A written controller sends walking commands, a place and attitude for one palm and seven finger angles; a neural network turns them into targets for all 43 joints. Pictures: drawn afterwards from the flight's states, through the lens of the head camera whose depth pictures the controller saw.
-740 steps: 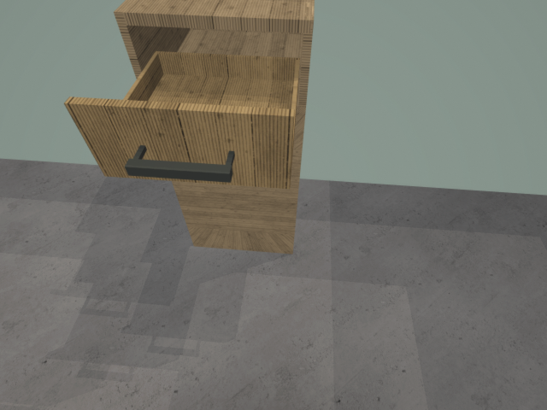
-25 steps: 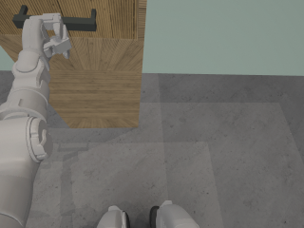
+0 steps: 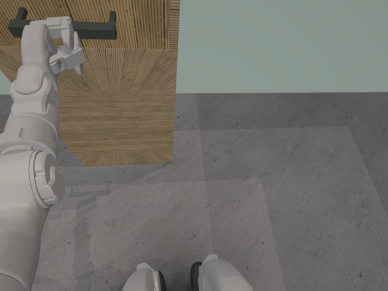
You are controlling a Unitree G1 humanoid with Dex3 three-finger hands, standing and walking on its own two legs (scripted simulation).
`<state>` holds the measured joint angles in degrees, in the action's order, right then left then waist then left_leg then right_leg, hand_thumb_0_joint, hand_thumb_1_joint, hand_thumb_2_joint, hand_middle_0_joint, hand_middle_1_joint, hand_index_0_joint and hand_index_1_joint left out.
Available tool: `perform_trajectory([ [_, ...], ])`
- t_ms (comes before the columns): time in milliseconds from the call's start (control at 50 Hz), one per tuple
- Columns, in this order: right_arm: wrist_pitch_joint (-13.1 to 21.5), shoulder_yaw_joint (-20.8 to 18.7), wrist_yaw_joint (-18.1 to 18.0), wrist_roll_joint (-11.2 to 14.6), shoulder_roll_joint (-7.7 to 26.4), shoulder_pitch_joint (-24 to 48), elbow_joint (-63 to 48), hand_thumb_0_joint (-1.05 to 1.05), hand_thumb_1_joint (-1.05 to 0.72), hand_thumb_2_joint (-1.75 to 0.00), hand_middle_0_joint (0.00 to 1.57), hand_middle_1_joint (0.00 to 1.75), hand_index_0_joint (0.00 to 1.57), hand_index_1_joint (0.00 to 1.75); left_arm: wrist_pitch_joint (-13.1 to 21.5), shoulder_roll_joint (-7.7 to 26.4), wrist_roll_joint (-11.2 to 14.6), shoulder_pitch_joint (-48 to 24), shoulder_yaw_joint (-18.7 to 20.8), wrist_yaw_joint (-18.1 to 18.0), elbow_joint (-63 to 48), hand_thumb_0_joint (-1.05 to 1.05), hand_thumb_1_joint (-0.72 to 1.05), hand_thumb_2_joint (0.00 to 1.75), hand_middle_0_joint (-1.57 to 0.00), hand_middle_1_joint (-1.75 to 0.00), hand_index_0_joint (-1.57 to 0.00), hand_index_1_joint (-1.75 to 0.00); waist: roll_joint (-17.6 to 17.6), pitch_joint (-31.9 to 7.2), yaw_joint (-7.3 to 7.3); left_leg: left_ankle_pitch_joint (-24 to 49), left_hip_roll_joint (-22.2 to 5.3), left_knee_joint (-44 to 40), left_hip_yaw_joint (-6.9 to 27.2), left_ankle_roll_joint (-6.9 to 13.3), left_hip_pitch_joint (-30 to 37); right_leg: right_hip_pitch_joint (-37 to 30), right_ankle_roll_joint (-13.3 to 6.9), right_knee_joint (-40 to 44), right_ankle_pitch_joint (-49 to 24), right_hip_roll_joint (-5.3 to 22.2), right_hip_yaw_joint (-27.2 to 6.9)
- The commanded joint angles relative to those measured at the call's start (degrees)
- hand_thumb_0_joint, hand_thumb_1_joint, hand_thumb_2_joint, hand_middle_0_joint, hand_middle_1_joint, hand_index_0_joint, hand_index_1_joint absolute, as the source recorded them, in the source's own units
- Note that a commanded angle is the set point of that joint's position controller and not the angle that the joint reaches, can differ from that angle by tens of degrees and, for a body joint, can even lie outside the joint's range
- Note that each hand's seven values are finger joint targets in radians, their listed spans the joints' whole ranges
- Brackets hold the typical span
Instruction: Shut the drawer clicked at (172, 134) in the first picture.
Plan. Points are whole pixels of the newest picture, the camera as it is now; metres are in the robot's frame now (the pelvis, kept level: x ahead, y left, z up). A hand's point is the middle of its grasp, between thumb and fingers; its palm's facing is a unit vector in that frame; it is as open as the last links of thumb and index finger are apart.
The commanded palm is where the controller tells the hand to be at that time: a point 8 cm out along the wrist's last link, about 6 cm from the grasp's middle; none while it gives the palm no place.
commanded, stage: pull the fist back off the drawer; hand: left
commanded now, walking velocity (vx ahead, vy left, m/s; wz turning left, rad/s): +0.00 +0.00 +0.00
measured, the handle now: (67, 22) +0.63 +0.17 +0.11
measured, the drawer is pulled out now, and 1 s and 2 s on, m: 0.00 0.00 0.00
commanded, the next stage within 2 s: draw the hand back to the body in 0.30 s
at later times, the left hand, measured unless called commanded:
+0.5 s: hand (71, 60) +0.53 +0.16 +0.12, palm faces -0.01 -1.00 -0.01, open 3.2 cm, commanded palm +0.47 +0.20 +0.13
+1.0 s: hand (22, 132) +0.36 +0.19 +0.16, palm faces +0.10 -0.98 -0.16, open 3.3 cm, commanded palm +0.32 +0.24 +0.17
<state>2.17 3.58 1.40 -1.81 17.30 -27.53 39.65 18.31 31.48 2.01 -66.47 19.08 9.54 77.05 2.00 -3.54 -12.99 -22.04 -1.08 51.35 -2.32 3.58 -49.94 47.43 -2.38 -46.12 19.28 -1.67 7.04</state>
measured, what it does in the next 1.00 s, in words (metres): stands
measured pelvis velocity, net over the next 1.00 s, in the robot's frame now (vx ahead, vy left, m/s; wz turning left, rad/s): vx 0.03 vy -0.01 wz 0.01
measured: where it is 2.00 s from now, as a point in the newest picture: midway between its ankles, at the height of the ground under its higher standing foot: outside the picture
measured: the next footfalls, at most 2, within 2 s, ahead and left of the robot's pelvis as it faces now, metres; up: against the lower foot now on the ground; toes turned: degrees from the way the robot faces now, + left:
none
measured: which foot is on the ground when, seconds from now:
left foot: down 0.00-1.00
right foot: down 0.00-1.00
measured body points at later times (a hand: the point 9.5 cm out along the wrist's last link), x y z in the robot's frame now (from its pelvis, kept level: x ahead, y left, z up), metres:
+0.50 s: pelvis +0.04 +0.00 +0.02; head +0.14 +0.00 +0.46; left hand +0.52 +0.21 +0.12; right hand +0.06 -0.26 -0.10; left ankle +0.02 +0.08 -0.69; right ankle +0.02 -0.10 -0.69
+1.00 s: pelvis +0.03 -0.01 +0.04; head +0.04 -0.03 +0.49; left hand +0.35 +0.24 +0.17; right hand +0.22 -0.25 -0.04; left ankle +0.02 +0.08 -0.69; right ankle +0.02 -0.10 -0.69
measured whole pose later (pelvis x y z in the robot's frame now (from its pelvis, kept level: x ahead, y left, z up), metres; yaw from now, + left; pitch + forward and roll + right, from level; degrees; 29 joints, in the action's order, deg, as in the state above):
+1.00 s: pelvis +0.03 -0.01 +0.04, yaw +1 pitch +2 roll -1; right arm 3.4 2.5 -2.3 3.5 15.8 -10.6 33.3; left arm 5.3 17.6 9.5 -9.1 10.3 6.3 13.3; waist 3.1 -1.7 0.5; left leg -18.4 0.9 32.5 -3.3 2.7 -16.3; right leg 15.9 -2.4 -31.1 17.4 -1.2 4.8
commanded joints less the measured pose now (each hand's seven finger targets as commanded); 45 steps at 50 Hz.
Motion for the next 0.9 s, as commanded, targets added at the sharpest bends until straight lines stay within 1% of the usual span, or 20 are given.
perform_trajectory([
  [0, -0.6, -4.3, -0.6, 0.5, 10.9, -10.7, -2.4, 0.00, -0.90, -0.90, 0.20, 0.30, 0.20, 0.30, 3.2, 10.3, 1.7, -27.1, 2.2, -0.3, -14.3, 0.00, 0.90, 0.90, -1.40, -1.60, -1.40, -1.60, 6.7, -25.8, -1.64, 11.9, -1.1, -7.0, 8.4, -1.4, 26.2, -4.3, 0.8, 6.5, -5.0, -1.1, -5.3],
  [20, -0.7, -4.4, -0.6, 0.6, 10.7, -10.4, -2.7, 0.00, -0.90, -0.90, 0.20, 0.30, 0.20, 0.30, 3.2, 9.4, 1.9, -27.0, 1.5, -0.2, -15.2, 0.00, 0.90, 0.90, -1.40, -1.60, -1.40, -1.60, 6.2, -25.9, -1.80, 12.3, -1.0, -7.1, 8.0, -1.3, 26.1, -5.2, 0.9, 6.7, -5.7, -1.1, -5.4],
  [80, -1.3, -4.6, -0.6, 0.8, 10.5, -9.8, -3.7, 0.00, -0.90, -0.90, 0.20, 0.30, 0.20, 0.30, 3.5, 10.7, 2.4, -21.2, 3.7, 0.0, -17.1, 0.00, 0.90, 0.90, -1.40, -1.60, -1.40, -1.60, 5.7, -27.3, 0.21, 15.6, -0.8, -7.2, 7.0, -1.2, 26.8, -8.6, 0.7, 6.4, -8.9, -1.2, -5.5],
  [120, -1.9, -4.8, -0.5, 1.0, 10.0, -9.0, -5.0, 0.00, -0.90, -0.90, 0.20, 0.30, 0.20, 0.30, 3.8, 11.7, 2.4, -16.3, 5.1, 0.4, -19.3, 0.00, 0.90, 0.90, -1.40, -1.60, -1.40, -1.60, 5.8, -28.7, 2.35, 18.5, -0.5, -7.3, 5.9, -1.3, 26.6, -12.1, 0.7, 6.0, -12.8, -1.2, -5.7],
  [160, -2.4, -4.8, -0.5, 1.4, 9.4, -8.1, -5.8, 0.00, -0.90, -0.90, 0.20, 0.30, 0.20, 0.30, 3.8, 10.0, 2.7, -13.7, 4.0, 0.9, -20.3, 0.00, 0.90, 0.90, -1.40, -1.60, -1.40, -1.60, 3.4, -26.2, 2.48, 18.3, -0.5, -7.8, 5.1, -1.1, 25.1, -13.7, 0.9, 6.4, -14.2, -1.2, -5.9],
  [180, -2.7, -4.9, -0.5, 1.5, 9.3, -7.7, -6.1, 0.00, -0.90, -0.90, 0.20, 0.30, 0.20, 0.30, 4.2, 10.2, 3.1, -12.5, 4.5, 0.9, -22.1, 0.00, 0.90, 0.90, -1.40, -1.60, -1.40, -1.60, 4.5, -26.9, 3.14, 20.5, -0.4, -7.8, 4.9, -1.1, 26.1, -14.9, 0.7, 6.3, -16.1, -1.1, -6.0],
  [220, -3.0, -5.1, -0.7, 1.8, 8.9, -6.7, -6.5, 0.00, -0.90, -0.90, 0.20, 0.30, 0.20, 0.30, 4.7, 9.4, 3.5, -12.1, 4.2, 1.0, -25.6, 0.00, 0.90, 0.90, -1.40, -1.60, -1.40, -1.60, 5.9, -28.1, 3.49, 23.1, -0.5, -7.7, 4.9, -1.3, 28.9, -15.0, 0.8, 6.1, -18.2, -1.1, -6.1],
  [240, -3.1, -5.2, -0.7, 2.0, 8.7, -6.5, -6.3, 0.00, -0.90, -0.90, 0.20, 0.30, 0.20, 0.30, 4.6, 7.9, 3.9, -12.3, 3.2, 1.0, -25.3, 0.00, 0.90, 0.90, -1.40, -1.60, -1.40, -1.60, 4.3, -26.7, 2.83, 23.4, -0.7, -7.8, 5.1, -1.3, 29.0, -14.6, 1.0, 6.3, -18.4, -1.1, -5.9],
  [380, -3.3, -5.7, -1.0, 2.3, 8.4, -5.4, -4.9, 0.00, -0.90, -0.90, 0.20, 0.30, 0.20, 0.30, 4.4, 5.7, 4.8, -9.6, 2.4, 1.2, -26.4, 0.00, 0.90, 0.90, -1.40, -1.60, -1.40, -1.60, 4.0, -25.7, 3.13, 30.1, -0.7, -7.4, 4.9, -1.4, 31.7, -15.2, 1.1, 6.1, -23.0, -0.8, -6.0],
  [420, -3.0, -6.0, -0.7, 2.6, 7.8, -4.0, -6.8, 0.00, -0.90, -0.90, 0.20, 0.30, 0.20, 0.30, 4.4, 4.7, 5.8, -2.5, 2.6, 1.9, -33.2, 0.00, 0.90, 0.90, -1.40, -1.60, -1.40, -1.60, 6.5, -31.7, 6.01, 37.7, -0.8, -7.8, 5.1, -1.9, 36.6, -19.1, 1.0, 5.8, -27.3, -0.6, -6.1],
  [440, -2.9, -6.0, -0.6, 2.8, 7.5, -3.0, -7.8, 0.00, -0.90, -0.90, 0.20, 0.30, 0.20, 0.30, 3.9, 4.0, 6.5, 2.3, 2.5, 2.3, -36.0, 0.00, 0.90, 0.90, -1.40, -1.60, -1.40, -1.60, 7.2, -32.8, 7.04, 40.3, -0.9, -8.1, 5.0, -2.1, 38.0, -20.8, 1.0, 6.1, -29.3, -0.4, -6.1],
  [480, -2.8, -6.1, -0.5, 3.3, 7.3, -1.6, -9.0, 0.00, -0.90, -0.90, 0.20, 0.30, 0.20, 0.30, 2.4, 3.5, 8.0, 9.5, 2.3, 3.0, -39.8, 0.00, 0.90, 0.90, -1.40, -1.60, -1.40, -1.60, 3.6, -31.5, 8.07, 42.5, -1.1, -9.1, 4.7, -1.8, 37.4, -24.5, 1.1, 6.9, -32.6, -0.2, -6.0],
  [540, -2.3, -6.0, -0.9, 4.4, 6.9, 1.7, -11.0, 0.00, -0.90, -0.90, 0.20, 0.30, 0.20, 0.30, -1.0, 1.1, 9.9, 17.3, 1.0, 3.4, -46.9, 0.00, 0.90, 0.90, -1.40, -1.60, -1.40, -1.60, 0.0, -26.5, 9.01, 39.2, -0.8, -11.7, 3.2, -1.2, 35.0, -28.8, 1.5, 8.8, -34.7, 0.3, -5.8],
  [580, -1.5, -5.8, -1.2, 4.7, 6.6, 3.8, -12.1, 0.00, -0.90, -0.90, 0.20, 0.30, 0.20, 0.30, -2.3, 0.3, 10.7, 18.8, 0.1, 3.2, -54.1, 0.00, 0.90, 0.90, -1.40, -1.60, -1.40, -1.60, 1.9, -25.4, 9.21, 38.9, -0.7, -12.7, 3.0, -1.1, 36.8, -29.8, 1.5, 9.8, -34.6, 0.6, -5.9],
  [600, -1.2, -5.8, -1.5, 4.7, 6.5, 4.6, -12.2, 0.00, -0.90, -0.90, 0.20, 0.30, 0.20, 0.30, -2.9, 0.9, 10.9, 21.4, 1.0, 3.0, -56.1, 0.00, 0.90, 0.90, -1.40, -1.60, -1.40, -1.60, 1.9, -24.8, 9.77, 38.7, -0.7, -13.2, 2.9, -1.2, 37.3, -30.8, 1.5, 10.3, -34.8, 0.7, -5.9],
  [660, 0.2, -5.4, -2.3, 5.1, 6.1, 7.4, -12.2, 0.00, -0.90, -0.90, 0.20, 0.30, 0.20, 0.30, -4.6, -1.3, 11.8, 23.5, -0.7, 2.8, -60.6, 0.00, 0.90, 0.90, -1.40, -1.60, -1.40, -1.60, 0.2, -20.4, 9.05, 34.0, -0.5, -15.0, 2.8, -1.1, 37.3, -30.9, 1.7, 12.0, -32.5, 1.0, -5.8],
  [700, 0.9, -5.1, -2.8, 5.2, 6.1, 8.8, -12.0, 0.00, -0.90, -0.90, 0.20, 0.30, 0.20, 0.30, -5.1, -0.4, 11.8, 24.3, -0.6, 3.0, -63.4, 0.00, 0.90, 0.90, -1.40, -1.60, -1.40, -1.60, 2.1, -19.6, 9.26, 32.2, -0.2, -15.7, 2.9, -1.2, 38.4, -31.2, 1.5, 12.5, -30.7, 1.2, -6.0],
  [720, 1.4, -5.0, -3.0, 5.2, 5.8, 10.0, -12.3, 0.00, -0.90, -0.90, 0.20, 0.30, 0.20, 0.30, -5.3, -1.7, 11.9, 25.3, -1.8, 3.3, -65.8, 0.00, 0.90, 0.90, -1.40, -1.60, -1.40, -1.60, 4.2, -20.0, 9.52, 32.9, -0.3, -16.1, 3.2, -1.5, 40.1, -31.1, 1.3, 12.7, -29.8, 1.3, -5.8],
  [820, 3.3, -4.2, -4.0, 5.8, 5.8, 14.0, -13.0, 0.00, -0.90, -0.90, 0.20, 0.30, 0.20, 0.30, -8.3, -3.4, 13.9, 31.7, -3.0, 5.7, -68.5, 0.00, 0.90, 0.90, -1.40, -1.60, -1.40, -1.60, -0.6, -16.0, 9.95, 26.8, 0.0, -18.4, 3.7, -1.4, 39.9, -32.3, 1.2, 14.8, -26.7, 1.5, -5.3],
  [880, 4.4, -3.5, -4.4, 6.2, 5.7, 17.0, -14.0, 0.00, -0.90, -0.90, 0.20, 0.30, 0.20, 0.30, -10.4, -3.6, 14.6, 35.1, -3.1, 6.7, -70.0, 0.00, 0.90, 0.90, -1.40, -1.60, -1.40, -1.60, 1.1, -12.0, 11.00, 20.7, 0.5, -19.9, 3.9, -1.4, 38.9, -31.7, 0.8, 16.1, -21.7, 1.8, -5.4],
])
